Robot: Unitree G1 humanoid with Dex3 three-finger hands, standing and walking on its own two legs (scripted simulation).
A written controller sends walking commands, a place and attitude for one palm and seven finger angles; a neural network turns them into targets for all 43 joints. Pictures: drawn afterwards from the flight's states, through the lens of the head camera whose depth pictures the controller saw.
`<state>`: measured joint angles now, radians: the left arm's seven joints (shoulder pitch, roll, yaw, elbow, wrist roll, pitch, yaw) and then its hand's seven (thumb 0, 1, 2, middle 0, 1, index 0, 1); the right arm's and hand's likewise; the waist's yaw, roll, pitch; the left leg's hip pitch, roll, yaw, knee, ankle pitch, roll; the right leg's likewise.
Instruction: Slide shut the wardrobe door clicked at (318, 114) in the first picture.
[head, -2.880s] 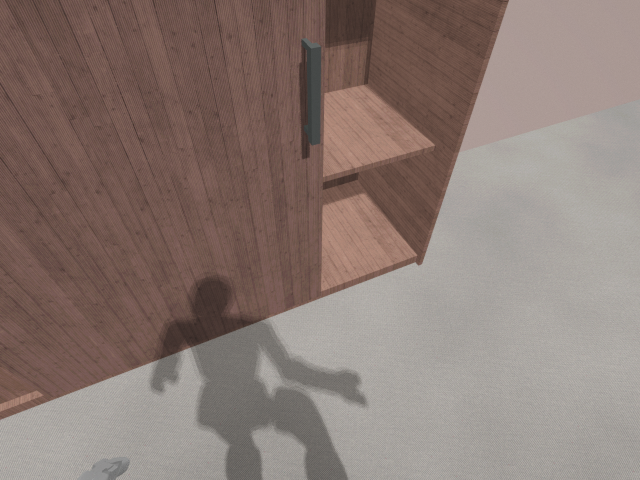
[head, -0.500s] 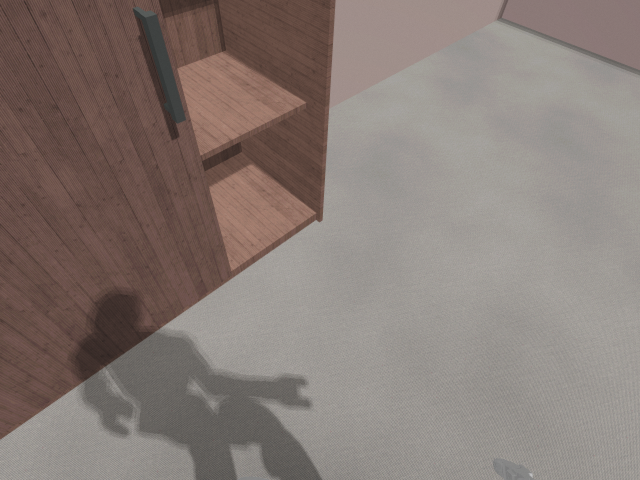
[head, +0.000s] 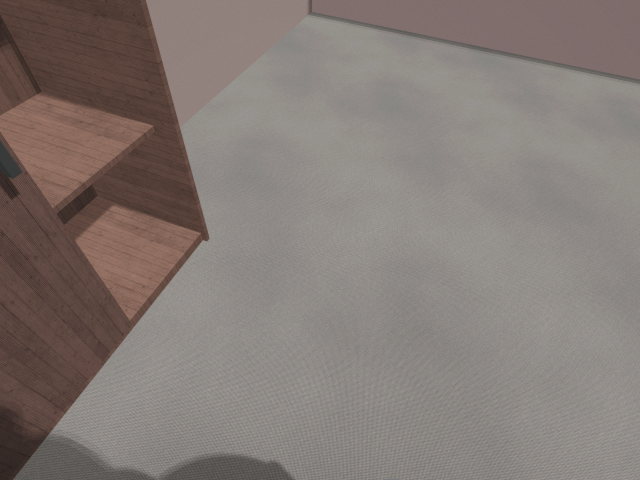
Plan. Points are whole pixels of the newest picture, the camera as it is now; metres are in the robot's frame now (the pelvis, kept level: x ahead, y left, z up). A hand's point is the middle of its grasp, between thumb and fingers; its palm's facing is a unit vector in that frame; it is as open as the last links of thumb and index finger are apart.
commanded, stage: walk to a spot facing it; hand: left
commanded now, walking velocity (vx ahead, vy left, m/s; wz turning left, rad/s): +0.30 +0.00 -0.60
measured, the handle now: out of the picture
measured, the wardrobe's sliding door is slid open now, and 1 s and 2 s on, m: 0.44 0.44 0.44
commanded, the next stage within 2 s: turn to face it in 1.20 s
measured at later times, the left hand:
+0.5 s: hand out of the picture +0.13 +0.15 -0.18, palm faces -0.13 -0.98 -0.18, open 7.3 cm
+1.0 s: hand (275, 271) +0.51 +0.11 -0.17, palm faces -0.41 -0.90 -0.17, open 7.3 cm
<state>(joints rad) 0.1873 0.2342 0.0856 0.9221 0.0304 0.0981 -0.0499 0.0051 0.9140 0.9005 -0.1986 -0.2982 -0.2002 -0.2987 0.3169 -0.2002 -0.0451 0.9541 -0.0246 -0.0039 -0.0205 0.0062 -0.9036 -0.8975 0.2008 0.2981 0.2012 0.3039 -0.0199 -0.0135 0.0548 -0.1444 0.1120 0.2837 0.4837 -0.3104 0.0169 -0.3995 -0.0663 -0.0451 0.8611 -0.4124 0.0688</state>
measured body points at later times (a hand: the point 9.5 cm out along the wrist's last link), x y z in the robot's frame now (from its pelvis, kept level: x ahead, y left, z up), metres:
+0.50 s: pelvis +0.14 -0.03 -0.01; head +0.16 -0.03 +0.44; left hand +0.13 +0.20 -0.16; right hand +0.20 -0.30 -0.13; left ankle +0.28 +0.07 -0.70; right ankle +0.00 -0.14 -0.74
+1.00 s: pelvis +0.35 -0.03 +0.00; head +0.37 -0.02 +0.45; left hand +0.54 +0.15 -0.15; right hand +0.20 -0.21 -0.14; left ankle +0.31 +0.05 -0.74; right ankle +0.36 -0.20 -0.65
